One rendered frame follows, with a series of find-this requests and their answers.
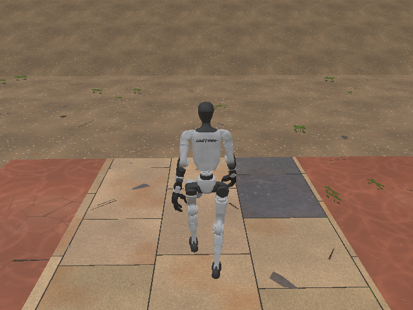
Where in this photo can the left robot forearm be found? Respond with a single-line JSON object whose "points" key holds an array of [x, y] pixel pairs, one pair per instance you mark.
{"points": [[180, 171]]}

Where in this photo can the left robot upper arm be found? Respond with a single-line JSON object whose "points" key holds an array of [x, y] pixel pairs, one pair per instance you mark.
{"points": [[184, 147]]}

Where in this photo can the left robot thigh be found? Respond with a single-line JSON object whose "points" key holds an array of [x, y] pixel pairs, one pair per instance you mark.
{"points": [[191, 189]]}

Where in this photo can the right robot upper arm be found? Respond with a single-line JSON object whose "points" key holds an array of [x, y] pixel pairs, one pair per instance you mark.
{"points": [[228, 145]]}

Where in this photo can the robot left foot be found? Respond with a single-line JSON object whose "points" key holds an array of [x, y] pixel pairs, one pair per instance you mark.
{"points": [[194, 247]]}

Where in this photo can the left robot hand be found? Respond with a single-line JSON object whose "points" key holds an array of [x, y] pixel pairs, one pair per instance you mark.
{"points": [[174, 200]]}

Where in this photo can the right robot forearm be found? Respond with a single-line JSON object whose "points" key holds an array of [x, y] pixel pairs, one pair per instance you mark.
{"points": [[232, 168]]}

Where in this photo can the right robot hand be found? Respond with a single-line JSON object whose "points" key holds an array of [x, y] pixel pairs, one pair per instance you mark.
{"points": [[227, 178]]}

